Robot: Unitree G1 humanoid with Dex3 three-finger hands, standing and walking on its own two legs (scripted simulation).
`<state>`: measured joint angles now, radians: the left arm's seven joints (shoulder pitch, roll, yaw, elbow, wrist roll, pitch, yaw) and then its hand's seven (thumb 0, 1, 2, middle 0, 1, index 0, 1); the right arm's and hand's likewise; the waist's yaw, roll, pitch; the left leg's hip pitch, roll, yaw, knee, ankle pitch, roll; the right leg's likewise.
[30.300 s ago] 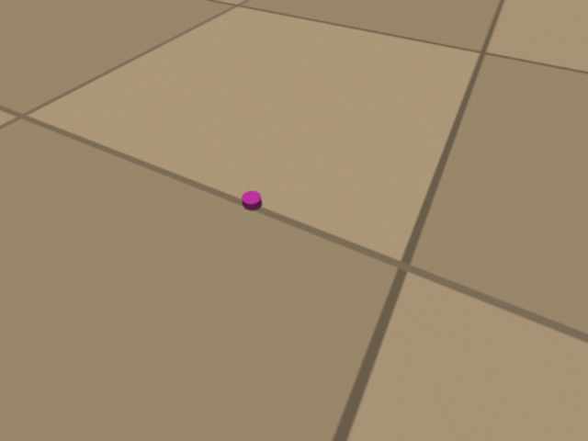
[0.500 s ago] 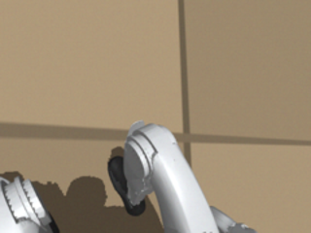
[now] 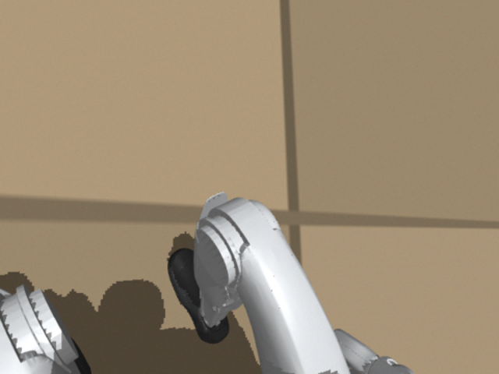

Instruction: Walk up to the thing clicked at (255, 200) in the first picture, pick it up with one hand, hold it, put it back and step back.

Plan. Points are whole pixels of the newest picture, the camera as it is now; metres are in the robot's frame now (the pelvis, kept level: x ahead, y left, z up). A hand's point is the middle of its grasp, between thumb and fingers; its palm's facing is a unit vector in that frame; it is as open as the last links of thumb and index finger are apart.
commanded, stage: open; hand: left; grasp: from above
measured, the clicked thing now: out of the picture +0.46 +0.33 -0.29
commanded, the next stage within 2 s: withdraw in 0.36 s
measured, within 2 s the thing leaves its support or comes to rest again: rests again in 0.62 s
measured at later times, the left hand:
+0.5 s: hand out of the picture +0.45 +0.32 -0.26, palm faces -0.43 -0.16 -0.89, open 13.9 cm
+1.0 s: hand out of the picture +0.44 +0.35 -0.11, palm faces -0.42 -0.10 -0.90, open 14.1 cm
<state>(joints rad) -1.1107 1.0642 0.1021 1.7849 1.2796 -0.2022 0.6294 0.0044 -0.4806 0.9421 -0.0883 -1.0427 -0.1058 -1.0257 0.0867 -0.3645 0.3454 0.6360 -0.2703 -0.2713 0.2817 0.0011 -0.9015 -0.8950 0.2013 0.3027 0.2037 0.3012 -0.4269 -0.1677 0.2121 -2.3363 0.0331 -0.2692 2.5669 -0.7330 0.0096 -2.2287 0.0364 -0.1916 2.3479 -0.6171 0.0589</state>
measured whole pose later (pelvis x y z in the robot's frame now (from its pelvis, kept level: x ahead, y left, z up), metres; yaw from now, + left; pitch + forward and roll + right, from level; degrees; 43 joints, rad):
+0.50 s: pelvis +0.00 +0.00 +0.00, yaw +0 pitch +26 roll -16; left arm -1.11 1.08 0.10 1.78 1.29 -0.22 0.64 0.00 -0.46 0.93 -0.07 -1.06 -0.10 -1.04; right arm 0.09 -0.36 0.36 0.62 -0.27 -0.26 0.27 0.00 -0.90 -0.89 0.20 0.30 0.20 0.30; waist -0.43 -0.18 0.22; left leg -2.33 0.03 -0.27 2.56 -0.73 0.01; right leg -2.22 0.04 -0.19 2.34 -0.61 0.06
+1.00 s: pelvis +0.00 -0.01 +0.04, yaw +6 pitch +33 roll -10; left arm -0.93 0.76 0.00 1.28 1.14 -0.08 0.25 0.00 -0.52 1.00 -0.08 -1.00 -0.08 -1.00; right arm 0.17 -0.31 0.11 0.68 -0.12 -0.08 0.26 0.00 -0.91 -0.90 0.20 0.30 0.20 0.30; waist -0.25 0.01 -0.05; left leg -2.28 0.02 -0.15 2.39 -0.70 0.01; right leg -2.21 0.00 -0.10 2.26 -0.64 0.03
